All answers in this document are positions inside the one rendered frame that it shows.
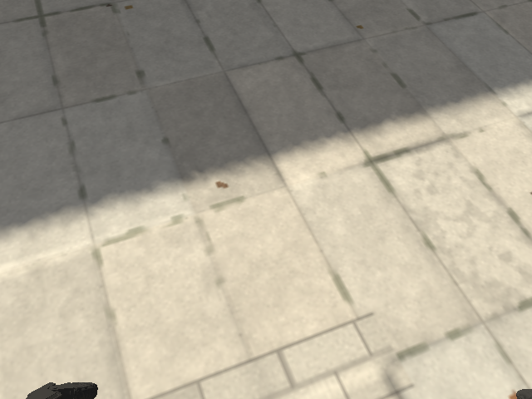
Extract robot left hand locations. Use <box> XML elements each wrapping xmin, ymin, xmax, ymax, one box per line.
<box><xmin>26</xmin><ymin>382</ymin><xmax>98</xmax><ymax>399</ymax></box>

